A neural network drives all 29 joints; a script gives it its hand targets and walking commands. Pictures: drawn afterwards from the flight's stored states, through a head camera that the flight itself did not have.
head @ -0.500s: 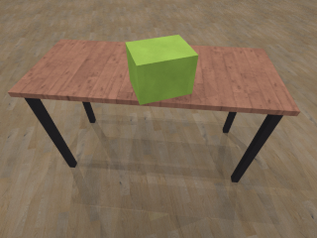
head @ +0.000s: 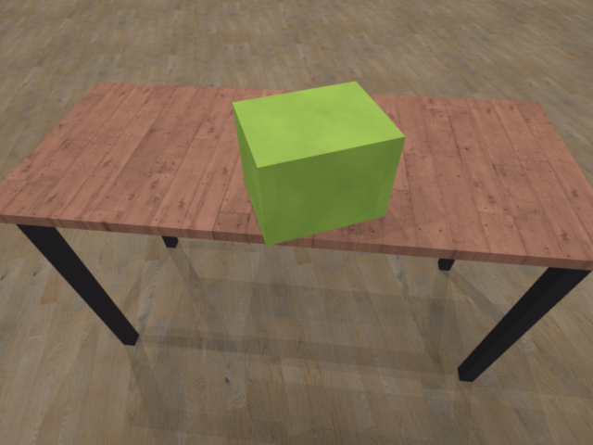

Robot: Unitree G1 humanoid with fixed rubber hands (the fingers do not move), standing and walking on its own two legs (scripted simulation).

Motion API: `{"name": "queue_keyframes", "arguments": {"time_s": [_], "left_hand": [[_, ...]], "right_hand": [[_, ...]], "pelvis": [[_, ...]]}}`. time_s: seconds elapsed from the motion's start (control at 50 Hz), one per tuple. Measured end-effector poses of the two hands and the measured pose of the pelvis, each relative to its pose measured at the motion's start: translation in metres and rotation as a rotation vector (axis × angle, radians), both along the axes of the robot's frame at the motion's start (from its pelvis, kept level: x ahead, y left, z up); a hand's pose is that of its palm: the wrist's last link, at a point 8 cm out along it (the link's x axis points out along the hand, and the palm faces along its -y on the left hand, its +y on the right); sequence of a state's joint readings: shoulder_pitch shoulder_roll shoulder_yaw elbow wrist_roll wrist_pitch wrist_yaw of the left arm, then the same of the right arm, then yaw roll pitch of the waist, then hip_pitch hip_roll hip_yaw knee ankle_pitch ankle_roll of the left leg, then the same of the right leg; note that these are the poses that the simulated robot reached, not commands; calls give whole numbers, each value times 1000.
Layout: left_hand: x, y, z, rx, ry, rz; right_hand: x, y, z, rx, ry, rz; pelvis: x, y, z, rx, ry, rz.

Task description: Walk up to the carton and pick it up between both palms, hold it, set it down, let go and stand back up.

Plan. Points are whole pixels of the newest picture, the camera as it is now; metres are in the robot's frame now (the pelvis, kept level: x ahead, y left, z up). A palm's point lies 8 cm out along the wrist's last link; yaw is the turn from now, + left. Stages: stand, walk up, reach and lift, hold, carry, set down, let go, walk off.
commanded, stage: walk up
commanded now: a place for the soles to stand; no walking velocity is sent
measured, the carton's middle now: (312, 161) +0.60 -0.01 +0.05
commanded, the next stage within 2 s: none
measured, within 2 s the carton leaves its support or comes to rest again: neither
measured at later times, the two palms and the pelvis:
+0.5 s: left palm (94, 418) +0.21 +0.33 -0.12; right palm (484, 402) +0.23 -0.25 -0.10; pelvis +0.14 +0.04 -0.01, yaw +1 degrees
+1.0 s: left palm (88, 401) +0.23 +0.33 -0.09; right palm (474, 369) +0.28 -0.26 -0.11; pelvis +0.17 +0.03 +0.00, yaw +0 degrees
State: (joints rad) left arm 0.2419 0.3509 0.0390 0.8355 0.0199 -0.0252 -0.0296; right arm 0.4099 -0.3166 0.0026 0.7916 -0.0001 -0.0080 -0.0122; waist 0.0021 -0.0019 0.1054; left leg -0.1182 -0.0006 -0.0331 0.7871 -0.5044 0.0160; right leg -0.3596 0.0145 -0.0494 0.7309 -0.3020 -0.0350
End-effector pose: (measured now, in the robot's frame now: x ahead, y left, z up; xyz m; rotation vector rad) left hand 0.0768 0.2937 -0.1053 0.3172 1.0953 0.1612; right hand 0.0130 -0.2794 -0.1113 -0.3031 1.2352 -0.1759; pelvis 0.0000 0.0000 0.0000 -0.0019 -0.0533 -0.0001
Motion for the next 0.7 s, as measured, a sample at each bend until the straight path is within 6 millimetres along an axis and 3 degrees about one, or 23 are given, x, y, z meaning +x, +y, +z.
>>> {"name": "queue_keyframes", "arguments": {"time_s": [0.2,0.34,0.42,0.52,0.62,0.7], "left_hand": [[36,18,29,89,28,39],[81,39,12,63,21,39],[114,41,-7,18,1,19],[140,30,-13,-26,-2,8],[154,12,-21,-45,10,5],[152,-1,-19,-25,51,-4]], "right_hand": [[132,10,3,54,-162,77],[200,33,4,50,-228,106],[214,40,3,6,-212,93],[214,27,18,-60,-161,73],[219,9,22,-89,-135,61],[233,-4,14,-69,-133,58]], "pelvis": [[61,5,9,1,-26,13],[107,28,-1,-31,-24,16],[130,39,-11,-9,-39,17],[148,36,-5,-5,-38,14],[162,22,-6,15,-32,11],[168,8,-7,18,-29,6]]}}
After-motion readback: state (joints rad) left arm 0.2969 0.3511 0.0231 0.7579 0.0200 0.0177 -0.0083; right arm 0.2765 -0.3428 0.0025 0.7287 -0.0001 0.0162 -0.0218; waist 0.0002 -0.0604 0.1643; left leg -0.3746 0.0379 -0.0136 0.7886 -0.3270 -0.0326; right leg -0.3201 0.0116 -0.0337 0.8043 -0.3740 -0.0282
